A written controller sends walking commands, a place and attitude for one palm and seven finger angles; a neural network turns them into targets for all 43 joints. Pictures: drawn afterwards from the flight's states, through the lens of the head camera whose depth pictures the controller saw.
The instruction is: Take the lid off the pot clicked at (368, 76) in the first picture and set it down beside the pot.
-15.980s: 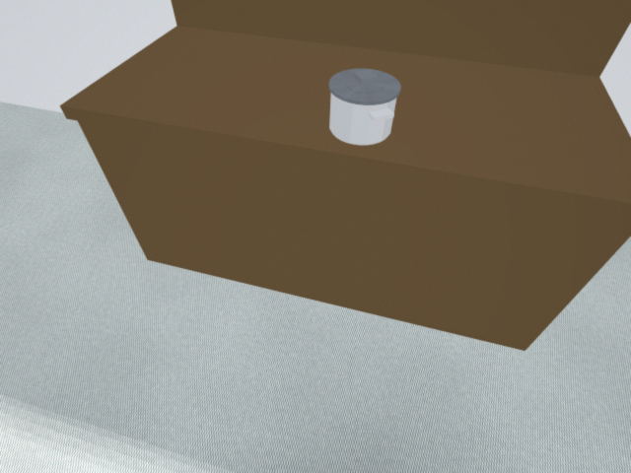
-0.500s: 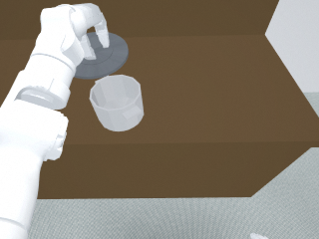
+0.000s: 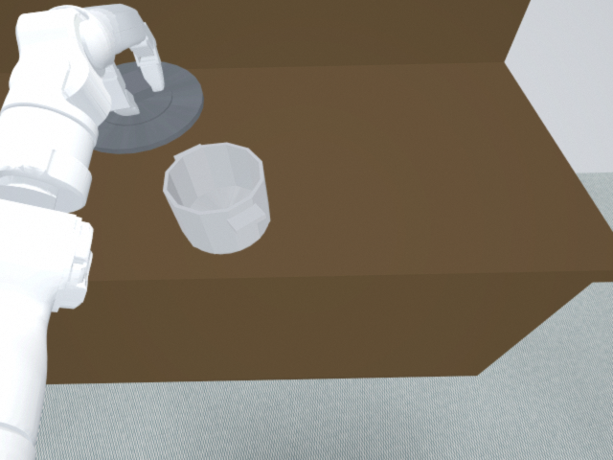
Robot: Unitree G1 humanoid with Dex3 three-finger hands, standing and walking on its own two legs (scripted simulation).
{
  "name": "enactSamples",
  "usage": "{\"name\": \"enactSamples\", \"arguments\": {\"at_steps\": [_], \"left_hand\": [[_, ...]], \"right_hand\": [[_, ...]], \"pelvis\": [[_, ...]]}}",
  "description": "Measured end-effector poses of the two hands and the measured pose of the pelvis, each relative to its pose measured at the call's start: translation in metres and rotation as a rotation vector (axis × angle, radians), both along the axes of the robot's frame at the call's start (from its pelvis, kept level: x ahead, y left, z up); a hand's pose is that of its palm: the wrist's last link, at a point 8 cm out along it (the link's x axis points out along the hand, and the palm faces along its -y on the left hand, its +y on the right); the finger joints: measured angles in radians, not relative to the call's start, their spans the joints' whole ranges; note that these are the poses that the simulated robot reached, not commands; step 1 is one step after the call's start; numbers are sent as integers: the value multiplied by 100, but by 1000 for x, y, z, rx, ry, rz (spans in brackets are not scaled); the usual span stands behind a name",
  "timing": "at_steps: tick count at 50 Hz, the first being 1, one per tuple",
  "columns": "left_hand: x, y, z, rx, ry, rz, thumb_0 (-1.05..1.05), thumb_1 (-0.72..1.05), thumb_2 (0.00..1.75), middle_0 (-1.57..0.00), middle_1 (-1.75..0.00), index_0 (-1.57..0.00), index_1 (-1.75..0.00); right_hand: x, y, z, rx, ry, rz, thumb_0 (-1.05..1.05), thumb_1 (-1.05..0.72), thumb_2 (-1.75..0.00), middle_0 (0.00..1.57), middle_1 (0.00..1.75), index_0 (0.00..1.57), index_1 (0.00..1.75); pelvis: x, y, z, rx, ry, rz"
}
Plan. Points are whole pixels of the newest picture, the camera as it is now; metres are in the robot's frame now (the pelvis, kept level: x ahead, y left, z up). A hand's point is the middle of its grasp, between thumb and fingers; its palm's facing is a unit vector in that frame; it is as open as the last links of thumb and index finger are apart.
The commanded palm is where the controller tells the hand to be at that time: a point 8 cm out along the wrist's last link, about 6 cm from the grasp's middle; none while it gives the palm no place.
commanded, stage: move the lid sideways beside the pot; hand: left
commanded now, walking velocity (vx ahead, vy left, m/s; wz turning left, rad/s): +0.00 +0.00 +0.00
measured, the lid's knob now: (129, 88) +0.53 +0.19 +0.21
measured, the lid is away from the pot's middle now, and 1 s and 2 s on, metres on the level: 0.07 0.20 0.24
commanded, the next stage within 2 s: none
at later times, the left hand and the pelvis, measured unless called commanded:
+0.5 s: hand (68, 99) +0.49 +0.25 +0.23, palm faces -0.33 -0.06 -0.94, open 7.2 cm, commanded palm +0.51 +0.26 +0.31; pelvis +0.00 +0.00 +0.00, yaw +0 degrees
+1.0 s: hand (7, 106) +0.47 +0.31 +0.23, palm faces -0.32 -0.10 -0.94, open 7.2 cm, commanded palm +0.51 +0.32 +0.31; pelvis +0.00 +0.01 +0.00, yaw -1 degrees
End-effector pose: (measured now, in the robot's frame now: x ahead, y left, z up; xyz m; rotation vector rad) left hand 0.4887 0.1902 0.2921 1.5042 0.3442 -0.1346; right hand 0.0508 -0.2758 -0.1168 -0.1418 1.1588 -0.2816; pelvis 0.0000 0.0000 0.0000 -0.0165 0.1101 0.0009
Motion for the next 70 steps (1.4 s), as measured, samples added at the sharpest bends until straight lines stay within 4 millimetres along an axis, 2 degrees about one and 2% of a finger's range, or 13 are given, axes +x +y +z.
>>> {"name": "enactSamples", "arguments": {"at_steps": [20, 37, 49, 54, 70], "left_hand": [[-5, 51, -7, 20, 29, 33, 5, 29, 71, -57, -94, -69, -100], [-6, 79, -5, 12, 28, 55, 4, 29, 71, -57, -94, -69, -100], [-16, 117, -6, 10, 33, 117, 4, 29, 71, -57, -94, -69, -100], [-21, 130, -9, 27, 47, 136, 4, 29, 71, -57, -94, -69, -100], [-26, 151, -12, 26, 58, 164, 4, 29, 71, -57, -94, -69, -100]], "right_hand": [[10, 0, 1, -17, 32, 5, 1, -91, -90, 20, 30, 20, 30], [-12, 6, -1, -18, 81, -23, 1, -91, -90, 20, 30, 21, 30], [-29, 5, 1, -40, 127, -43, 1, -91, -90, 20, 30, 21, 30], [-31, 6, 1, -50, 142, -36, 1, -91, -90, 20, 30, 21, 30], [-28, 13, 0, -60, 124, -27, 0, -91, -90, 20, 30, 21, 30]], "pelvis": [[2, 3, -2, -6, 7, 7], [-1, 8, -3, -13, 15, -1], [-3, 11, -5, -23, 21, -7], [-5, 12, -5, -27, 23, -2], [-7, 17, -8, -34, 31, -5]]}}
